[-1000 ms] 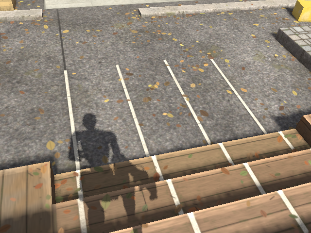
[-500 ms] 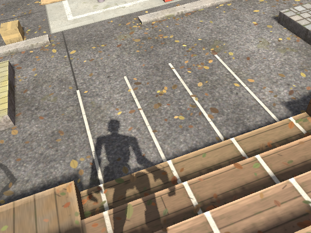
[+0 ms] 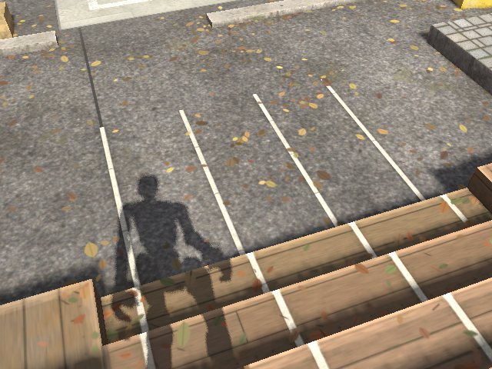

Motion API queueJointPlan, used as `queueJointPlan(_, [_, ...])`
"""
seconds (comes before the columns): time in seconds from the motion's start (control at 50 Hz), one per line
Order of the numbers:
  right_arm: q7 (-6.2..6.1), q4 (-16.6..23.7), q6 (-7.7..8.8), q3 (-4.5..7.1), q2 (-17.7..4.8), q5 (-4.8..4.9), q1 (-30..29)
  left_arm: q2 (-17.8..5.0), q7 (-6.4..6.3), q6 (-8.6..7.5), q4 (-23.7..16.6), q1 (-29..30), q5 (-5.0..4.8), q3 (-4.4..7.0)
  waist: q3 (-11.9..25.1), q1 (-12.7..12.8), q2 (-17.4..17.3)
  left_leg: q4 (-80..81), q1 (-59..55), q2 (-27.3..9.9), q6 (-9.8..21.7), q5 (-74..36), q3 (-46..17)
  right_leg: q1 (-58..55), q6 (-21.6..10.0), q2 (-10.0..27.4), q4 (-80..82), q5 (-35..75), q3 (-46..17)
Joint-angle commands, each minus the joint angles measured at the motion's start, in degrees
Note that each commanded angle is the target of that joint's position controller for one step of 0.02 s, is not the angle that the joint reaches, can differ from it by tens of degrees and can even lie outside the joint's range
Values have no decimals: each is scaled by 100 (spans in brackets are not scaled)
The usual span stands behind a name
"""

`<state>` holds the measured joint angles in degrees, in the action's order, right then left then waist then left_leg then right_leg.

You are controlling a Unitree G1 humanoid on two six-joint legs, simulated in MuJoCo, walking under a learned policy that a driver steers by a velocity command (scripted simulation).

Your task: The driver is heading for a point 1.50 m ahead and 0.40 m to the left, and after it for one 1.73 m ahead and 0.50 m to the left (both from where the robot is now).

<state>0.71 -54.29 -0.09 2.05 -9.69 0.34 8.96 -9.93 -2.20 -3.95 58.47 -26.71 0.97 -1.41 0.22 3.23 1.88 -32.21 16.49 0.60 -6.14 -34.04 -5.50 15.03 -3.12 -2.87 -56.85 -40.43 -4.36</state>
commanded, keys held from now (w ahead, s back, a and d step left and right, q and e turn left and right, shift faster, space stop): no key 0.04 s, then w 0.96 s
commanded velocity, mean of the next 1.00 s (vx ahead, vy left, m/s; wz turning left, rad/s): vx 0.36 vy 0.00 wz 0.00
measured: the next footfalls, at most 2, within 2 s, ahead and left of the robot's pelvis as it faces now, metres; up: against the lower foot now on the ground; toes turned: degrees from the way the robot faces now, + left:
left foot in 0.40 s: +0.16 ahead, +0.13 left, -0.04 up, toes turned +0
right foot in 0.86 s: +0.35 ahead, -0.10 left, -0.04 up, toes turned -1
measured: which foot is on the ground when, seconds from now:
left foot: down 0.00-0.20, up 0.22-0.38, down 0.40-0.88, up 0.90-1.00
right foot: down 0.00-0.38, up 0.40-0.84, down 0.86-1.00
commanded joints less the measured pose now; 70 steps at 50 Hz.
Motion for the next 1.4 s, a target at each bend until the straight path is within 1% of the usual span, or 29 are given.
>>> queueJointPlan(0.02, [25, -172, 143, 157, -896, -18, 921, -739, 12, -21, -47, -286, -26, 240, -528, -306, -292, 1226, -1186, -369, 543, -1501, 40, 918, -60, -116, 316, 2726, 277])
queueJointPlan(0.08, [56, -108, 66, 93, -398, -168, 260, -533, -12, 138, -13, -571, 88, 241, -834, 323, -95, 2392, -629, -138, 529, 938, 969, 378, -482, 281, -106, 3424, -131])
queueJointPlan(0.16, [67, -306, 46, 143, -582, -7, 1097, -534, 19, 142, -37, -480, 27, 237, 403, -184, -266, 127, -1980, -778, 1337, 84, 460, 1628, -460, -49, -561, 127, 145])
queueJointPlan(0.2, [59, -95, 68, 77, -493, -87, 534, -864, 55, 158, 4, -610, 80, 343, -242, 81, 215, -428, -93, -437, 1261, 646, 674, 868, -792, 231, 496, -690, -610])
queueJointPlan(0.24, [8, 538, 144, 98, -692, -61, -1079, -1281, -84, 251, 48, -711, 225, 454, -1483, 740, 930, 607, 2748, 66, 1105, 5698, 477, -386, -1382, 1135, 1624, 1563, -2368])
queueJointPlan(0.26, [44, 460, 210, 122, -659, -131, -1013, -1309, -187, 308, 99, -779, 325, 511, -1446, 905, 660, 1127, 2591, -120, 1056, 5876, 197, -682, -1441, 1105, 1219, 2315, -2319])
queueJointPlan(0.36, [-36, -793, -43, 260, -571, 58, 2591, -955, -20, 283, 224, 244, 69, 507, 490, -1013, -82, 711, -2697, 59, 959, 3450, 1150, 1639, -866, 437, -1325, 1887, -371])
queueJointPlan(0.4, [70, -1055, -140, 168, -702, -73, 3462, -280, 112, 207, 85, 837, 118, 419, 272, -1460, -1149, 240, -2807, -1109, 1210, 4966, -863, 3372, -639, -279, -5587, -474, 369])
queueJointPlan(0.42, [139, -961, -153, 4, -611, -5, 3213, -258, 127, 123, -155, 734, 139, 411, -230, -975, -831, -8, -2481, -1313, 1137, 4087, -1468, 4338, -710, -31, -6051, -184, 301])
queueJointPlan(0.44, [22, -913, -165, 131, -1124, -185, 2880, -465, 168, 100, -567, 752, -45, 434, 78, -823, -2082, 1679, -2460, -2216, 2142, 7601, -3481, 5066, -469, -99, -5533, 267, 631])
queueJointPlan(0.46, [-15, -682, -71, 42, -850, -182, 2422, -751, 125, 187, -538, 1279, 121, 446, -796, -786, -1221, 2011, -1515, -2124, 2203, 8209, -3137, 5255, -315, 324, -5342, 607, 574])
queueJointPlan(0.5, [8, -420, 131, -66, -832, -407, 1818, -552, 176, 306, -369, 911, 165, 405, -947, -374, -814, 1816, 9, -1539, 2099, 7741, -2347, 4233, -251, 506, -4263, 1532, 325])
queueJointPlan(0.56, [-125, -479, 405, -222, -581, -178, 1586, -446, 254, 314, -543, 1125, 205, 366, -1089, 30, -813, 1827, 1096, -1037, 1900, 6332, -1527, 3424, 147, 668, -2008, 3620, 184])
queueJointPlan(0.7, [-135, -219, 298, -124, -830, -99, 2105, -580, 362, 431, -768, 2119, 62, 483, -807, -355, -602, 1911, 358, -1168, 2075, 5131, -1104, 2243, 242, 735, -35, 4658, 430])
queueJointPlan(0.8, [-150, -196, 265, 38, -1033, -316, 2495, -495, 379, 294, -939, 2690, 127, 519, -839, -668, -617, 1143, -989, -1324, 2079, 3469, -871, 2131, 146, 582, 826, 2961, 687])
queueJointPlan(0.86, [-156, -176, 272, 136, -1164, -282, 1959, -663, 330, 125, -51, 17, 87, 688, -39, 530, -375, -1686, 118, -657, 1711, 1385, -42, -1245, -178, -10, 1974, 2332, 1021])
queueJointPlan(0.9, [-155, 132, 418, 83, -564, -206, 2137, -1532, 319, -11, 325, -1062, -62, 834, 664, 344, 1541, -4918, 2911, 529, 1252, 6451, 125, -2933, -1117, 2245, 3296, 3394, -2793])
queueJointPlan(0.92, [-163, 300, 416, 142, -880, -247, 1448, -1420, 305, -44, 283, -751, -138, 807, 1, 389, 857, -4823, 3535, 233, 1278, 6333, -83, -2384, -1316, 2306, 3566, 2669, -2844])
queueJointPlan(0.96, [-129, 259, 317, 222, -899, -225, 1026, -1017, 264, -95, 107, -3, 108, 669, -738, -5, -70, -4069, 3126, -125, 1171, 5873, -252, -958, -1180, 2124, 3183, 3547, -1905])
queueJointPlan(1.0, [-48, 166, 78, 232, -756, -345, 1111, -952, 230, -167, 57, 291, 199, 649, -641, -339, 178, -3663, 2285, -193, 1102, 5019, -128, -28, -1094, 1772, 3021, 3577, -1305])
queueJointPlan(1.06, [136, 406, 49, 146, -523, -330, 451, -687, 145, -313, 17, 814, -42, 546, -516, -680, 118, -1450, 832, 137, 1090, 1855, 563, 1449, -617, 761, 2694, 2212, -58])
queueJointPlan(1.1, [160, 288, 80, -13, -230, -246, 483, -588, 77, -272, 98, 599, -168, 480, -345, -623, 111, -909, -684, 461, 999, 708, 1123, 2300, -460, 522, 2359, 2256, 396])
queueJointPlan(1.18, [17, 280, 146, -164, -369, -214, 242, -538, 5, -119, 232, 8, -9, 436, -518, -269, 52, -99, -932, 538, 837, 664, 1358, 1591, -353, 483, 780, 2570, 305])
queueJointPlan(1.24, [-6, -409, 277, -50, -749, -220, 1756, -513, -183, 206, 356, -467, 44, 360, -439, -600, -253, 2883, -1547, -401, 1080, -144, 733, 404, -492, 266, -2009, 3537, 397])
queueJointPlan(1.26, [57, -667, 324, 50, -1176, -219, 2748, -290, -117, 273, 383, -877, -202, 394, 442, -770, -1333, 833, -3955, -1616, 1743, -4026, -222, 2370, -211, -447, -4805, -1014, 847])
queueJointPlan(1.28, [82, -472, 336, 0, -1217, -141, 2655, -326, -225, 270, 296, -1373, -341, 339, 1218, -528, -859, -615, -5205, -2481, 2019, -4521, -766, 3735, -297, -345, -5462, -1291, -8])
queueJointPlan(1.34, [-116, -138, 214, -146, -795, -83, 1624, -725, -123, 272, 12, 258, -89, 409, 600, -513, 374, 530, -3172, -1864, 2052, -1927, -439, 4186, -241, -74, -4860, 534, 43])
queueJointPlan(1.36, [-181, -217, 295, -134, -931, -161, 1736, -652, -74, 345, -78, -173, 37, 414, 591, -284, -406, 371, -2300, -2147, 2440, -1126, -633, 3691, -122, 155, -3682, 1525, -400])
queueJointPlan(1.4, [-203, -205, 406, -304, -429, -142, 1276, -547, -129, 519, 104, 45, 156, 444, -219, -65, -371, 604, -589, -1852, 2517, -429, -650, 2992, 215, 367, -2209, 2247, -505])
